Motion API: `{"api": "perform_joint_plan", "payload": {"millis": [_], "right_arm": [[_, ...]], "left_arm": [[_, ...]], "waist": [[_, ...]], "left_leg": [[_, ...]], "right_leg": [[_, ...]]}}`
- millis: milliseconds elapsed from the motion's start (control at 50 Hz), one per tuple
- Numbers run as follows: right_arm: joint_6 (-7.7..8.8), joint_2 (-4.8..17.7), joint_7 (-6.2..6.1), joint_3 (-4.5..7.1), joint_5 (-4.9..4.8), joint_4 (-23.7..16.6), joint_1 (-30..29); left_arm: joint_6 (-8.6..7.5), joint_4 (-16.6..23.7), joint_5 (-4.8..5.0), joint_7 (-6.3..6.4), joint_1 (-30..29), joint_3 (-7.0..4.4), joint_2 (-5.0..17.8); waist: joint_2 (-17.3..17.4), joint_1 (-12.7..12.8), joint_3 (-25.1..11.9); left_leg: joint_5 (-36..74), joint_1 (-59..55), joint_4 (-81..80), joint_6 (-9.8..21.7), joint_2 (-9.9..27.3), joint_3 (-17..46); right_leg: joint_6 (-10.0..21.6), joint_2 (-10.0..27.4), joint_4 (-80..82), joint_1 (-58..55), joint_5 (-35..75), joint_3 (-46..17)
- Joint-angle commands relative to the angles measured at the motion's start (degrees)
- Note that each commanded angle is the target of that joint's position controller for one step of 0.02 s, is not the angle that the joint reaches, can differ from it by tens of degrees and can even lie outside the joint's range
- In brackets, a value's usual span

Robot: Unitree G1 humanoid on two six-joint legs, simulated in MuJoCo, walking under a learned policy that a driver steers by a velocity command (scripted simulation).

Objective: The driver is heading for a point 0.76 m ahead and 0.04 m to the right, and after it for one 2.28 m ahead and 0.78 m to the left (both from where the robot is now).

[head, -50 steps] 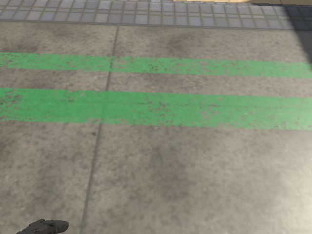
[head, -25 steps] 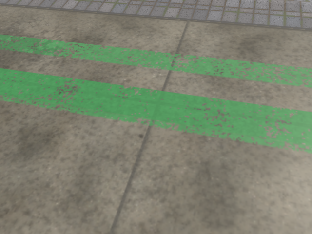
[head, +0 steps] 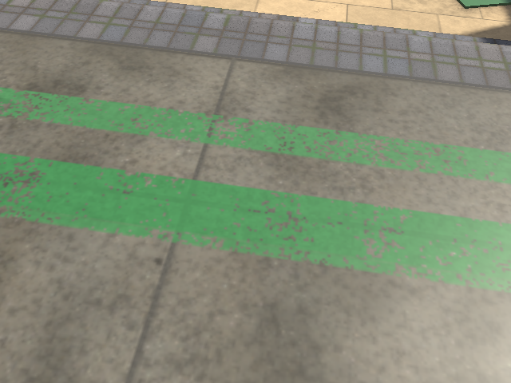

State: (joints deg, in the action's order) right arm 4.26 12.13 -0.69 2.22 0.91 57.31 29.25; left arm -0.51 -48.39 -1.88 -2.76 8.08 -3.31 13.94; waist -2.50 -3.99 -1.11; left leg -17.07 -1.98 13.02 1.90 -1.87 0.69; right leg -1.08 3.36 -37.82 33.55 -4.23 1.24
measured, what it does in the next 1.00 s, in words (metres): walks ahead: right foot, then left foot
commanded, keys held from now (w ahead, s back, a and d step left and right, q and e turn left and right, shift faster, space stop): w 0.28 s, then no key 0.72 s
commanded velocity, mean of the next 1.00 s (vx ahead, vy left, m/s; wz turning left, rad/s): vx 0.24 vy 0.00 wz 0.00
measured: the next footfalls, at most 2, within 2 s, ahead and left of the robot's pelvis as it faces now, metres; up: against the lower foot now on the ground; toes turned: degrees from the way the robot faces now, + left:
right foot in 0.10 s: +0.19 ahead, -0.13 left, +0.00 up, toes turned -3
left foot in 0.56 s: +0.43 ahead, +0.04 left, +0.00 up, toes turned +2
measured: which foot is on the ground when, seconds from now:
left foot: down 0.00-0.12, up 0.14-0.54, down 0.56-1.00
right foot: up 0.00-0.08, down 0.10-0.56, up 0.58-0.88, down 0.90-1.00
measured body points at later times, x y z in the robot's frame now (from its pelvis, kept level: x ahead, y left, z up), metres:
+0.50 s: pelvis +0.23 -0.05 +0.00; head +0.27 -0.05 +0.45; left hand +0.18 +0.19 -0.15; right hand +0.37 -0.27 -0.14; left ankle +0.39 +0.06 -0.71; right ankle +0.15 -0.12 -0.74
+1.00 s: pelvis +0.31 -0.04 +0.00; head +0.30 -0.05 +0.45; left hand +0.30 +0.18 -0.16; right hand +0.34 -0.27 -0.16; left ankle +0.39 +0.04 -0.74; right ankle +0.30 -0.16 -0.74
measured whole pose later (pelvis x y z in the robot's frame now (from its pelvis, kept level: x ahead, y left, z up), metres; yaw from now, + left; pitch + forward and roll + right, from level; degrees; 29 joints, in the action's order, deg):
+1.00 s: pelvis +0.31 -0.04 +0.00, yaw -1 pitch -2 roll +0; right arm -0.4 9.7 -1.2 1.3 0.3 61.5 13.5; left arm 0.4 -64.3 -1.1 2.2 18.5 0.2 7.5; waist 1.2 -0.8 0.2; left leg -5.5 15.9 22.6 3.4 -2.1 -4.1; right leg 0.3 -0.1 -26.7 10.1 -15.1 0.7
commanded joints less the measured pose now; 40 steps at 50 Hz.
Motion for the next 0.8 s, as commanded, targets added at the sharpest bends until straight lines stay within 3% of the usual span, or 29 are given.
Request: {"api": "perform_joint_plan", "payload": {"millis": [20, 60, 80, 100, 120, 140, 160, 180, 200, 220, 260, 280, 360, 400, 440, 520, 540, 560, 580, 600, 620, 640, 660, 680, 720, 800], "right_arm": [[0.88, 8.4, -0.24, 1.49, 0.34, -1.4, 2.3], [0.78, 9.3, -0.25, 1.71, 0.66, -1.0, 1.7], [0.77, 9.0, -0.22, 1.6, 0.52, -0.8, 1.2], [0.93, 8.6, -0.15, 1.39, 0.23, -1.0, 0.6], [1.21, 2.6, 0.64, -0.19, -2.33, -3.4, 3.7], [1.23, 6.6, 0.69, 1.13, -0.55, -2.9, 1.5], [0.91, 7.7, 0.87, 1.94, 0.38, -3.7, -2.9], [1.14, 5.8, 1.42, 1.56, 0.62, -4.2, -5.7], [0.87, 4.3, 1.69, 1.47, 0.73, -4.1, -6.9], [-0.02, 3.5, 1.81, 1.41, 1.48, -3.7, -6.1], [-1.24, 2.7, 2.34, 1.35, 1.74, -2.8, -4.6], [-1.54, 2.7, 2.56, 1.49, 1.65, -3.1, -5.7], [-1.48, 1.4, 2.18, 1.0, 1.34, -5.2, -13.7], [-1.12, 0.4, 1.94, 0.26, 0.81, -5.8, -17.7], [-0.97, 0.7, 1.48, -0.01, 0.45, -5.9, -20.0], [-0.36, 2.6, 0.34, 0.38, 0.75, -3.8, -16.9], [0.23, 3.0, 0.0, 0.67, 0.99, -1.9, -12.6], [1.17, 5.4, -0.35, 1.2, 1.31, -0.5, -8.6], [1.57, 9.1, -0.45, 1.85, 2.04, 0.2, -3.4], [0.73, 7.9, -0.17, 1.54, -0.01, 0.3, -3.2], [-0.11, 6.3, 0.08, 1.09, -1.6, -0.9, -7.0], [-0.81, 5.1, -0.24, 0.66, -1.31, -1.6, -11.9], [-1.3, 3.3, -0.68, -0.02, -0.73, -1.9, -15.2], [-1.6, 2.5, -1.23, -0.39, -0.38, -2.1, -17.3], [-1.73, 2.2, -1.42, -0.63, 0.28, -1.3, -18.0], [-2.0, 4.0, -1.19, -0.38, 0.14, 0.3, -16.5]], "left_arm": [[-1.62, 6.3, 0.24, 0.1, -9.6, 0.29, 1.4], [-2.17, 5.5, 0.27, 0.81, -5.3, -0.21, 2.7], [-2.84, 3.2, 0.06, 1.47, 1.8, -0.81, 3.7], [-3.74, 0.4, -0.73, 2.27, 11.8, -1.87, 6.4], [-4.03, -1.0, -1.7, 2.87, 21.6, -3.72, 13.8], [-3.12, -2.2, -0.08, 2.46, 23.6, -4.0, 14.0], [-2.63, -1.9, 0.08, 2.26, 17.4, -3.0, 11.4], [-2.7, -0.8, 0.31, 2.02, 11.6, -2.05, 7.6], [-2.95, -0.4, 0.46, 1.92, 8.0, -1.32, 5.1], [-3.23, -1.0, 0.94, 2.01, 6.8, -0.85, 3.7], [-4.08, -2.4, 0.96, 2.0, 8.1, -0.72, 3.0], [-4.38, -3.5, 1.04, 2.04, 9.3, -0.74, 3.1], [-4.97, -6.3, 1.24, 2.46, 12.6, 0.17, 2.3], [-4.85, -7.2, 1.39, 2.74, 13.4, 0.57, 2.4], [-4.55, -8.4, 1.47, 3.11, 15.1, 0.81, 3.0], [-3.82, -10.2, 0.98, 4.11, 15.4, 0.9, 3.5], [-3.64, -10.6, 1.16, 4.26, 14.9, 0.87, 3.6], [-3.71, -10.9, 1.25, 4.27, 17.0, 0.89, 3.4], [-3.65, -10.6, 2.01, 4.41, 22.3, 1.65, 0.4], [-2.28, -13.2, 3.86, 4.38, 28.6, 1.9, -2.1], [-0.91, -13.4, 1.95, 4.48, 24.6, 1.05, 1.0], [-0.38, -12.1, 0.44, 4.16, 19.2, 0.83, 0.7], [0.06, -11.7, -0.16, 3.96, 16.0, 0.99, -0.3], [0.7, -11.7, -0.21, 3.94, 15.1, 1.08, -0.9], [1.81, -13.7, -0.04, 4.18, 17.9, 1.65, -2.7], [2.95, -14.6, 0.68, 5.16, 15.9, 2.06, -2.8]], "waist": [[9.9, -0.5, 8.2], [10.5, 2.0, 6.3], [8.3, 5.6, 3.0], [5.3, 10.0, -3.8], [-8.4, 12.1, -14.4], [-9.2, 12.9, -16.2], [-4.7, 9.9, -6.1], [-1.4, 7.9, -0.2], [-1.5, 6.0, 3.2], [-3.1, 3.9, 4.6], [-3.3, 2.5, 4.1], [-3.3, 2.1, 4.5], [-1.7, 1.9, 6.0], [-2.8, 3.0, 5.0], [-3.1, 4.2, 3.8], [-2.2, 2.8, 3.0], [-0.6, 0.8, 1.9], [2.9, 0.1, -0.9], [10.3, 1.3, -8.6], [14.9, 2.0, -17.1], [8.0, 2.3, -13.8], [7.6, 3.0, -6.8], [6.1, 4.0, -2.2], [6.9, 5.4, 0.0], [7.5, 6.8, -0.7], [8.0, 5.7, -1.7]], "left_leg": [[17.1, 5.4, -2.1, 8.7, 14.2, 8.6], [26.1, 4.9, 2.9, 7.7, 14.9, 8.5], [34.3, 6.5, 11.8, 6.7, 12.7, 5.4], [31.5, 13.2, 24.5, 5.5, 9.6, 2.0], [10.5, 33.1, 45.0, 2.1, 2.9, -3.0], [-12.4, 39.1, 54.4, 2.5, -0.7, 0.2], [-8.8, 43.2, 59.0, 3.5, 2.8, 2.2], [-3.5, 42.6, 56.9, 3.7, 5.3, 1.8], [-0.5, 40.0, 53.5, 3.6, 7.0, 1.2], [1.1, 36.4, 51.2, 3.0, 8.0, 0.8], [3.5, 33.3, 50.6, 2.2, 7.6, -0.4], [4.9, 34.6, 49.8, 1.8, 7.7, -0.8], [11.0, 35.7, 38.7, 0.0, 6.4, -3.3], [15.4, 30.8, 30.5, 0.2, 4.3, -5.0], [18.4, 27.7, 25.8, 0.5, 2.6, -5.6], [14.7, 21.8, 18.9, 2.7, 1.2, -3.7], [18.2, 16.6, 13.3, 3.4, 0.5, -3.8], [35.4, 8.4, 11.0, 4.1, 4.4, -0.6], [65.9, -5.2, 16.8, 8.9, 17.7, 10.4], [73.1, -9.5, 16.2, 18.4, 26.4, 21.0], [57.0, -2.6, 12.4, 18.2, 24.0, 19.6], [42.4, 4.4, 8.3, 16.6, 21.5, 17.7], [34.1, 10.5, 4.8, 14.3, 19.1, 14.9], [30.3, 15.6, 2.6, 12.4, 16.8, 11.6], [27.3, 19.5, 2.0, 10.3, 13.7, 7.3], [8.7, 19.8, -0.1, 9.2, 13.2, 8.4]], "right_leg": [[2.0, -2.0, 4.5, -1.9, -4.0, 3.2], [3.9, -3.8, 7.1, -10.5, -8.1, 4.0], [5.1, -5.2, 10.7, -20.8, -7.8, 4.4], [6.8, -1.8, 10.6, -35.9, -8.5, 0.7], [13.1, 16.4, 13.8, -56.4, -20.3, -24.6], [15.0, 21.3, 22.9, -53.8, -23.9, -40.9], [13.8, 18.3, 22.7, -46.4, -25.7, -33.6], [13.0, 16.1, 24.2, -37.6, -21.0, -26.8], [11.6, 13.2, 26.4, -31.0, -15.5, -20.9], [10.6, 10.6, 27.9, -26.0, -10.8, -16.5], [11.1, 8.7, 28.8, -23.4, -1.9, -11.7], [11.6, 8.3, 29.3, -23.6, 0.8, -10.0], [11.8, 6.5, 26.1, -23.9, 31.0, -2.0], [10.7, 4.9, 24.7, -23.5, 35.5, 0.6], [10.2, 5.2, 23.2, -25.8, 35.7, 0.2], [9.4, 7.4, 15.6, -30.6, 36.0, -2.5], [8.4, 6.1, 9.9, -30.8, 34.5, -2.0], [6.6, 3.3, 2.3, -28.1, 26.0, -0.7], [5.0, -0.7, -11.1, -19.9, -2.4, 1.7], [4.0, -7.0, -23.7, -15.3, -34.4, 0.4], [3.7, -5.5, -25.9, -14.0, -34.7, -3.3], [3.4, -4.8, -26.1, -11.6, -32.2, -3.2], [2.9, -3.3, -23.3, -12.2, -28.3, -3.7], [2.3, -2.3, -19.5, -14.7, -25.4, -3.7], [1.6, -2.8, -13.5, -20.1, -23.1, -1.8], [1.4, -3.0, -3.2, -22.5, -19.8, -0.8]]}}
